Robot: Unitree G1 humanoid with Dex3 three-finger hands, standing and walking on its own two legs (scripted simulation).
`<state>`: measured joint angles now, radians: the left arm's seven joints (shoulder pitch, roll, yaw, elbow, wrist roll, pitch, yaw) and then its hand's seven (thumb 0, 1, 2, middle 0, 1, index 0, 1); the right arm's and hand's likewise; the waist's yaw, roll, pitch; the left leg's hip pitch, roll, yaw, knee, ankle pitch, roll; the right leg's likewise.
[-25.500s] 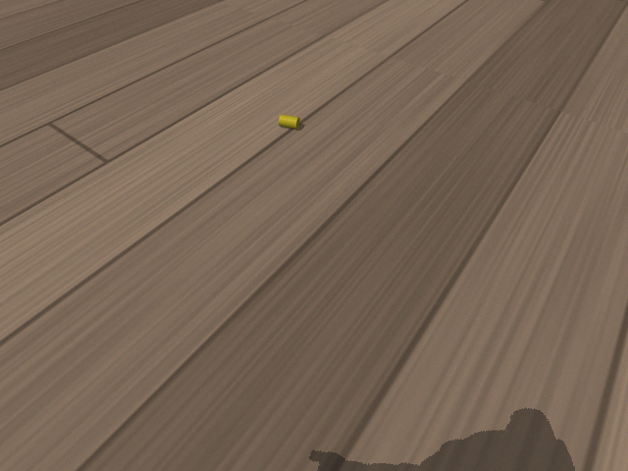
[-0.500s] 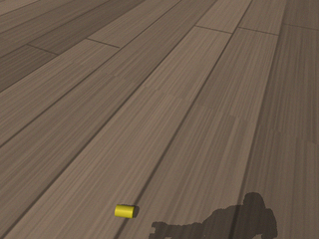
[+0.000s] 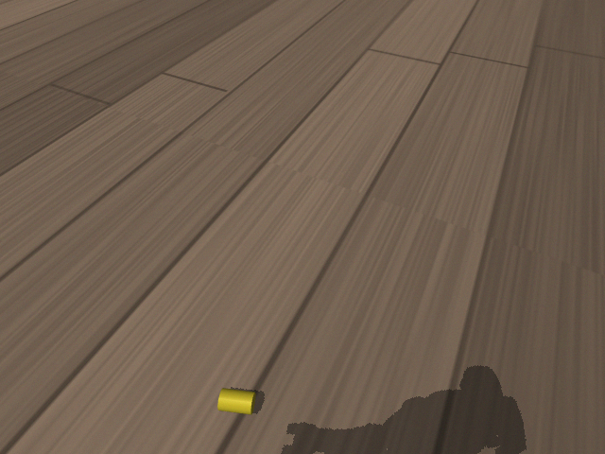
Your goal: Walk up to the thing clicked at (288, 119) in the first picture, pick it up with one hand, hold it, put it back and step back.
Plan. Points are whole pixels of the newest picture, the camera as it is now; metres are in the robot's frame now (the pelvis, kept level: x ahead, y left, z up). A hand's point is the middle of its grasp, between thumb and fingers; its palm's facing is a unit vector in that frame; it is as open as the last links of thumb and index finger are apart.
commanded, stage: rise first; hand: left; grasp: from above
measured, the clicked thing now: (237, 401) +0.40 +0.22 -0.75
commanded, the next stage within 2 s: none
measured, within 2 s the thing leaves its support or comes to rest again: neither
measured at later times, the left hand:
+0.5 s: hand out of the picture +0.13 +0.26 -0.21, palm faces -0.11 -0.91 -0.41, open 13.2 cm
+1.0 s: hand out of the picture +0.15 +0.27 -0.35, palm faces -0.40 -0.68 -0.61, open 14.1 cm
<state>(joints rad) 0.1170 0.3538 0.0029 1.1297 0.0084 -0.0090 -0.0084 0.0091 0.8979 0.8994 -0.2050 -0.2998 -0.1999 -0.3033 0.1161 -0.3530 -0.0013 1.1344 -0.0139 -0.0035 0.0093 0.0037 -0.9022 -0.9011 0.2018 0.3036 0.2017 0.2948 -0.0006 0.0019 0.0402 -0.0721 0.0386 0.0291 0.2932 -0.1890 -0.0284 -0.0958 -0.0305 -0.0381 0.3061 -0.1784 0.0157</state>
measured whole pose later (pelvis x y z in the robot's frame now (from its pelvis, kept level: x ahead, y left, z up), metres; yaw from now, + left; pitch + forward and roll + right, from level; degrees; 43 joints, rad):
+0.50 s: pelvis -0.02 +0.01 -0.06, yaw +0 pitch +13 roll -1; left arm 0.11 0.30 0.15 0.77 0.21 0.09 0.00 0.00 -0.37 0.96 -0.15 -1.00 -0.13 -1.01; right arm 0.25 -0.24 -0.05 0.66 0.01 -0.07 0.00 0.01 -0.91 -0.91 0.20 0.30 0.20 0.29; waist -0.03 0.00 -0.08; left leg -0.71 0.04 0.01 0.94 -0.46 -0.01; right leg -0.71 -0.04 -0.03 0.91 -0.42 0.03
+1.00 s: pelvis -0.05 +0.01 -0.20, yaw +0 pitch +29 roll -2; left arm 0.03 0.39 0.09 0.59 0.53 -0.01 0.04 0.00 -0.56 1.00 -0.11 -1.05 -0.09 -1.06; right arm 0.09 -0.28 -0.05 0.56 0.00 -0.18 0.04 0.01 -0.90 -0.90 0.20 0.30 0.20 0.30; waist -0.03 -0.01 -0.19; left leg -1.43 0.04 -0.03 1.60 -0.68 -0.02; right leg -1.43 -0.06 -0.03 1.57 -0.65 0.02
